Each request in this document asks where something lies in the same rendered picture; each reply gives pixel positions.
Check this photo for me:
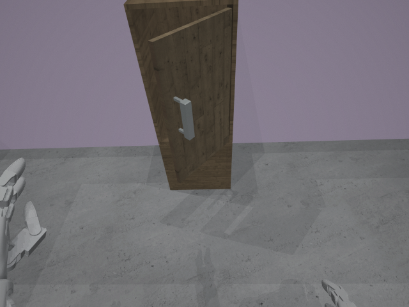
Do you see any handle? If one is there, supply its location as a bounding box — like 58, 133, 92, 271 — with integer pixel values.
173, 97, 195, 140

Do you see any right robot hand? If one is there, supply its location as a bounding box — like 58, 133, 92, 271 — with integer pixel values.
321, 279, 356, 307

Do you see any cupboard door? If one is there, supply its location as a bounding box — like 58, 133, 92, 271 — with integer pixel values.
148, 8, 232, 183

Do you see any robot left forearm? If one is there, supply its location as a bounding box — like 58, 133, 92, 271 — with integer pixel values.
0, 279, 16, 307

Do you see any left robot hand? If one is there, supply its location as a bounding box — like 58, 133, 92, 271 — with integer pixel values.
0, 158, 47, 279

